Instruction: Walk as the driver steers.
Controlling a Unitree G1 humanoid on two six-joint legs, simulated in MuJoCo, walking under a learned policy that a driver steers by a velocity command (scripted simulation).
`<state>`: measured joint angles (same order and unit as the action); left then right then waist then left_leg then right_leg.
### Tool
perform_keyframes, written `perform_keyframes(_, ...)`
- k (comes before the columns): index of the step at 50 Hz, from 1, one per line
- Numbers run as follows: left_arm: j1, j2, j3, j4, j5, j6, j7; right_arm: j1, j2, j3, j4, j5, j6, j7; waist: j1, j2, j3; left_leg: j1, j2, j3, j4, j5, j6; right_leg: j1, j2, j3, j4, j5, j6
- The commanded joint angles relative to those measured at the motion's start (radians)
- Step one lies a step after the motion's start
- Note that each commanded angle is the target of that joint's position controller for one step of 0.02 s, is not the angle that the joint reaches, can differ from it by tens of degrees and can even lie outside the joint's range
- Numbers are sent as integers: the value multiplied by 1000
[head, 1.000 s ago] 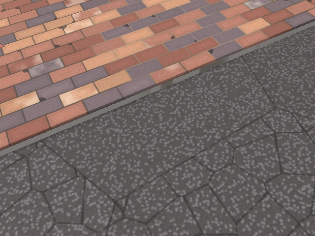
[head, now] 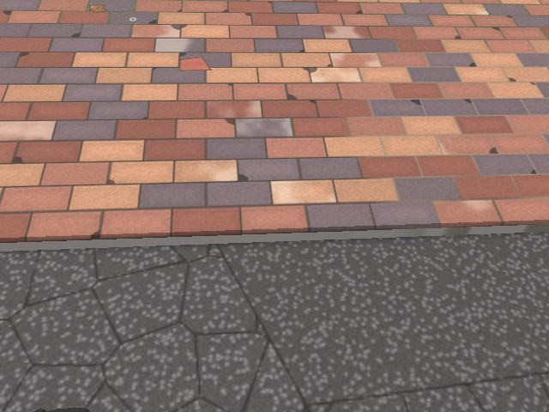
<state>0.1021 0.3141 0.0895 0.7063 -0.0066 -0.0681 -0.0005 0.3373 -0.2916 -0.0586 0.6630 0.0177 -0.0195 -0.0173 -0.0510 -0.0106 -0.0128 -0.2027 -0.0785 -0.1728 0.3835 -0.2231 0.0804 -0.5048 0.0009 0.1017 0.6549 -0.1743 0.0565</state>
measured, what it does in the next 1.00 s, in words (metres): walks ahead: right foot, then left foot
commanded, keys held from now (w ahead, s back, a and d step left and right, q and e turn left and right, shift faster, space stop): w+q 0.08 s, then w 0.92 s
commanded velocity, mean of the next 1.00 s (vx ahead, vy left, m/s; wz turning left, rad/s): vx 0.47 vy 0.00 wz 0.18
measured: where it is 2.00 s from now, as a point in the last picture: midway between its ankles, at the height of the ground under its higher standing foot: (204, 217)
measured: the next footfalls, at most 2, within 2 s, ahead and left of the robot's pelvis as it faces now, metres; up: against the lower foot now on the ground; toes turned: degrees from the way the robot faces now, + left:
right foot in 0.16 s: +0.16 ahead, -0.14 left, +0.00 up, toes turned +10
left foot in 0.60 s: +0.44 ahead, +0.16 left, +0.00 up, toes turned +10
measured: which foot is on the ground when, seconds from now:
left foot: down 0.00-0.16, up 0.18-0.58, down 0.60-1.00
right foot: up 0.00-0.14, down 0.16-0.60, up 0.62-1.00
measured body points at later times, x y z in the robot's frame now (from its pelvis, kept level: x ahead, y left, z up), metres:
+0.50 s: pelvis +0.22 -0.01 -0.01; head +0.26 -0.01 +0.44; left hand +0.15 +0.27 -0.13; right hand +0.48 -0.20 -0.09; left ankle +0.36 +0.16 -0.71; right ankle +0.13 -0.15 -0.75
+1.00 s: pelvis +0.49 +0.08 -0.01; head +0.52 +0.08 +0.44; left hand +0.67 +0.35 -0.09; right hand +0.56 -0.20 -0.12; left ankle +0.40 +0.16 -0.75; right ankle +0.71 -0.05 -0.70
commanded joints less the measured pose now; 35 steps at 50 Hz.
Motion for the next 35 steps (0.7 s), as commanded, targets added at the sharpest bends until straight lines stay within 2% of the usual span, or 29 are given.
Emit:
perform_keyframes(1, -145, 69, 8, -99, -9, -41, -12, 0, -197, -60, -57, 8, -13, -3, -22, 150, 22, 41, 226, -302, -142, -187, 151, -43, 23, -5, -99, -1, -3)
perform_keyframes(3, -146, 79, 10, -101, -16, -53, -17, 3, -194, -59, -54, 10, -9, 0, -19, 155, 20, 28, 221, -335, -126, -186, 149, 27, 33, -5, -142, -10, -15)
perform_keyframes(5, -108, 91, 15, -91, -19, -64, -20, -4, -177, -53, -52, 8, -6, 2, 4, 165, 11, 18, 213, -348, -97, -159, 136, 122, 33, -18, -193, 0, -35)
perform_keyframes(7, -15, 95, 21, -62, -7, -72, -17, -8, -123, -36, -50, 6, -6, 3, 56, 155, -24, -34, 169, -310, -12, -91, 95, 314, 8, -39, -268, 54, -68)
perform_keyframes(8, 86, 120, 29, -48, 6, -73, -9, -24, -78, -20, -59, -2, -11, 4, 105, 123, -83, -120, 132, -253, 123, -78, 56, 484, -78, 37, -259, 14, -112)
perform_keyframes(9, 186, 191, 43, -31, 26, -68, -3, 7, -18, -1, -81, 1, -21, 4, 113, -75, -158, -335, 13, -92, 379, -182, -11, 714, -236, 294, -304, -157, -216)
perform_keyframes(10, 279, 223, 60, 9, 17, -58, -14, 5, -72, -8, -103, 18, -31, -5, 134, -247, -139, -541, -10, -19, 628, -364, -43, 754, -374, 609, -398, -401, -326)
perform_keyframes(11, 257, 158, 41, 9, -4, -54, -17, -14, -145, -26, -87, 23, -37, -4, 129, -168, -19, -642, 43, -23, 733, -326, -49, 688, -376, 590, -416, -473, -328)
perform_keyframes(12, 237, 116, 27, 3, -5, -49, -15, -49, -149, -28, -78, 14, -39, 0, 125, -125, 40, -663, 69, -8, 777, -247, -52, 642, -328, 489, -417, -408, -302)
perform_keyframes(13, 217, 94, 17, 1, 2, -45, -12, -75, -135, -25, -79, 3, -44, 5, 114, -94, 57, -666, 89, 18, 773, -183, -53, 602, -290, 410, -429, -319, -286)
perform_keyframes(15, 189, 70, 1, 1, 12, -39, -8, -110, -110, -21, -88, -6, -53, 20, 88, -90, 69, -614, 139, 50, 718, -101, -60, 509, -244, 295, -459, -137, -269)
perform_keyframes(17, 186, 80, -1, 10, 4, -39, -7, -139, -74, -7, -98, -9, -56, 29, 82, -107, 71, -582, 155, 100, 647, -55, -80, 450, -218, 210, -486, 0, -275)
perform_keyframes(19, 194, 107, 3, 23, -4, -36, -4, -196, -46, 9, -117, -16, -61, 34, 94, -91, 73, -538, 159, 135, 522, 21, -96, 410, -197, 130, -500, 117, -273)
perform_keyframes(21, 215, 129, 5, 40, -11, -31, -2, -262, -22, 22, -133, -14, -70, 41, 116, -82, 74, -459, 145, 164, 370, 125, -97, 376, -174, 62, -498, 182, -253)
perform_keyframes(24, 272, 152, 6, 69, -22, -23, -5, -331, -36, 19, -150, 0, -75, 53, 136, -89, 74, -353, 115, 181, 238, 221, -86, 379, -198, 44, -497, 212, -236)
perform_keyframes(27, 296, 163, 7, 90, -27, -10, -3, -341, -72, 3, -160, 5, -75, 61, 107, -93, 71, -305, 98, 177, 163, 179, -42, 473, -240, 40, -446, 335, -208)
perform_keyframes(28, 294, 174, 8, 92, -26, -5, -1, -300, -94, -8, -153, 2, -75, 60, 73, -97, 39, -228, 77, 193, 145, 157, -21, 496, -235, 20, -382, 490, -194)
perform_keyframes(29, 292, 176, 7, 93, -24, 1, 2, -196, -123, -27, -125, -2, -71, 54, 9, -88, -29, -72, 50, 219, 120, 160, 8, 485, -207, -20, -250, 649, -173)
perform_keyframes(30, 295, 158, -3, 86, -13, 0, 6, -52, -162, -47, -91, -3, -65, 44, -65, -78, -121, 155, 78, 197, 135, 169, 39, 386, -167, -53, -58, 647, -145)
perform_keyframes(31, 323, 78, -30, 48, 13, -6, 7, 112, -245, -65, -70, -24, -55, 30, -100, 88, -288, 488, 318, -104, 153, 122, 123, 121, -87, -101, 303, 291, -100)
perform_keyframes(32, 425, 8, -55, 47, 0, -25, 2, 130, -273, -64, -55, -23, -55, 40, -38, 331, -421, 633, 485, -558, -8, -83, 242, -114, 46, -16, 558, -396, -70)
perform_keyframes(33, 336, 118, -28, 47, -25, -34, -5, 95, -178, -41, -56, -12, -55, 42, -63, 216, -306, 563, 440, -527, -57, -179, 203, -226, -16, 29, 642, -372, -75)
perform_keyframes(34, 243, 139, -23, 20, -37, -40, -10, 31, -156, -31, -57, -6, -56, 41, -51, 159, -157, 422, 404, -366, -73, -105, 173, -262, -60, -9, 622, -277, -81)
perform_keyframes(35, 201, 122, -27, 16, -24, -43, -5, -26, -145, -27, -58, -14, -57, 43, -21, 76, -88, 290, 363, -271, -91, 17, 160, -230, -95, -29, 576, -199, -78)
